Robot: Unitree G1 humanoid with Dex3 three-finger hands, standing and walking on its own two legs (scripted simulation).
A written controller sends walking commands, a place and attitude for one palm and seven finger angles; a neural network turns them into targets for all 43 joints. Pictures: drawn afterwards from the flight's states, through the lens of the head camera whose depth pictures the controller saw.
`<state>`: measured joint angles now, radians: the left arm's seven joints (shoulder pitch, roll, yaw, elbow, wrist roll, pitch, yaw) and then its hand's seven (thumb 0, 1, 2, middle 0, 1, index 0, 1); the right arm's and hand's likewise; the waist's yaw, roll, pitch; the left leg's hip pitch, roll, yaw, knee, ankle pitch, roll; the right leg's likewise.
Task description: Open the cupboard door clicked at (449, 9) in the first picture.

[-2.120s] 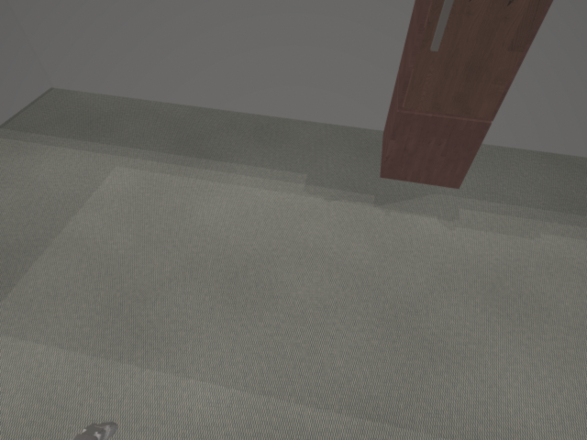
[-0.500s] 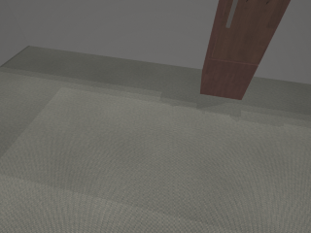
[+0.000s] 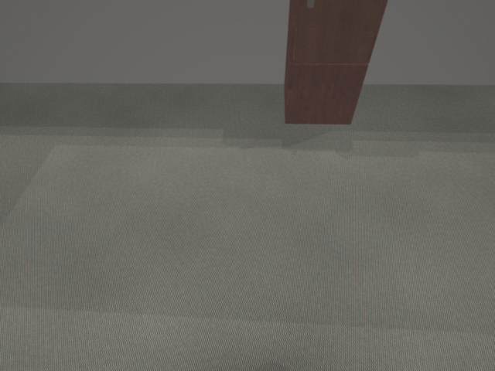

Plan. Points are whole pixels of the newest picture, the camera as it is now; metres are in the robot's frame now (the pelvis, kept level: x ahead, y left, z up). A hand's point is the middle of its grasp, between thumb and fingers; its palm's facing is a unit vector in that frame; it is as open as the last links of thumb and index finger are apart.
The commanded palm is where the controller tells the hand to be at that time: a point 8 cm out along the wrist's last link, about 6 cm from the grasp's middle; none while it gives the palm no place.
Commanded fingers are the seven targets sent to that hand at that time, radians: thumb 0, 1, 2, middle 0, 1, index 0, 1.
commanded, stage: walk to a spot facing it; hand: left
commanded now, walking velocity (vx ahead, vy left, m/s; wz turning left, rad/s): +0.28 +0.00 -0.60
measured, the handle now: out of the picture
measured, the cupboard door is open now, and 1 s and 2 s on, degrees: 0 0 0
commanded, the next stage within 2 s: turn to face it in 1.96 s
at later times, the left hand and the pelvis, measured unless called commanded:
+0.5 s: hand out of the picture +0.10 +0.23 -0.15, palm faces -0.11 -0.97 -0.21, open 7.3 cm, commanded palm none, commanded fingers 0.00 0.90 0.90 -0.20 -0.30 -0.20 -0.30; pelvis +0.09 +0.03 +0.02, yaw -14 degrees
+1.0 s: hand (252, 208) +0.49 +0.04 -0.14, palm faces -0.62 -0.77 -0.17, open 7.3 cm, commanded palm none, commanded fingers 0.00 0.90 0.90 -0.20 -0.30 -0.20 -0.30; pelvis +0.26 -0.01 +0.01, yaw -33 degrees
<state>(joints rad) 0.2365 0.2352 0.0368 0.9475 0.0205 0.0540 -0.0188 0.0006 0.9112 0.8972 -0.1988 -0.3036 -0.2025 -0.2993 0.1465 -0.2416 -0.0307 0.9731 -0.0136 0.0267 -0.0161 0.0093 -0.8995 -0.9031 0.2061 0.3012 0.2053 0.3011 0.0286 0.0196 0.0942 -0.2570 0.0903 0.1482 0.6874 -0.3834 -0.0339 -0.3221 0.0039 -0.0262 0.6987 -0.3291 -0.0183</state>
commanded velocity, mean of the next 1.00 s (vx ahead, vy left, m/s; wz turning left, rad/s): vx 0.32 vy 0.00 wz -0.55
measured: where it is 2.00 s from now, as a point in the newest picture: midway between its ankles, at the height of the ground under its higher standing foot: (331, 271)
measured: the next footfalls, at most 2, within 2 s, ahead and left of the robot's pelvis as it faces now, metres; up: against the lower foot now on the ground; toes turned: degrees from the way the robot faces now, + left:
left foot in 0.52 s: +0.21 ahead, +0.14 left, +0.00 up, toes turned -12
right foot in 1.04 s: +0.35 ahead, -0.19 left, +0.00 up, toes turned -42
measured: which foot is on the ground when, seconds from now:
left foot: up 0.00-0.50, down 0.52-1.00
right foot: down 0.00-0.52, up 0.54-1.00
